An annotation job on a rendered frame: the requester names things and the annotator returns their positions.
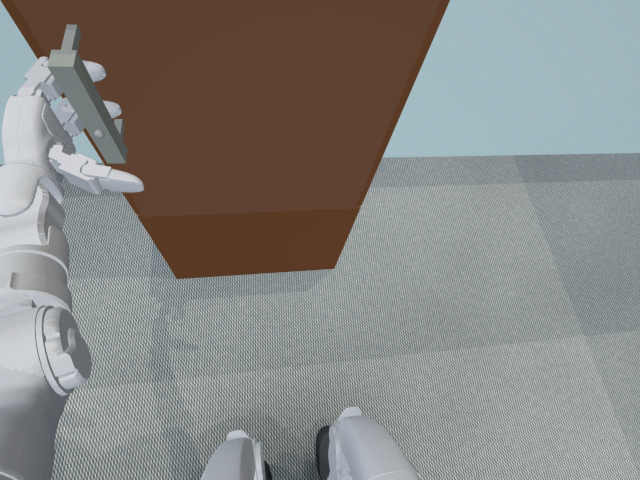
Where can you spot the cupboard door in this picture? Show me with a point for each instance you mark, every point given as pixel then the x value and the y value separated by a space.
pixel 242 106

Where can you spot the handle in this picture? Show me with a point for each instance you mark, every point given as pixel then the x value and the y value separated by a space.
pixel 74 80

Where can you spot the robot right shin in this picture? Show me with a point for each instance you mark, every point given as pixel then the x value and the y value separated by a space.
pixel 334 474

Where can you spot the robot left hand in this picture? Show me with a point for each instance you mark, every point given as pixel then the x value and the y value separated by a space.
pixel 31 130

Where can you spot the robot left forearm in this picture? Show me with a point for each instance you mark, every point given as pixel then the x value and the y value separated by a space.
pixel 34 253

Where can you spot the robot right thigh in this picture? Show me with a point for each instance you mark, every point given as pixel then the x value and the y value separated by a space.
pixel 363 448

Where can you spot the robot left upper arm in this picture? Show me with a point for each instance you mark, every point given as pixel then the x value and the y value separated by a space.
pixel 42 359

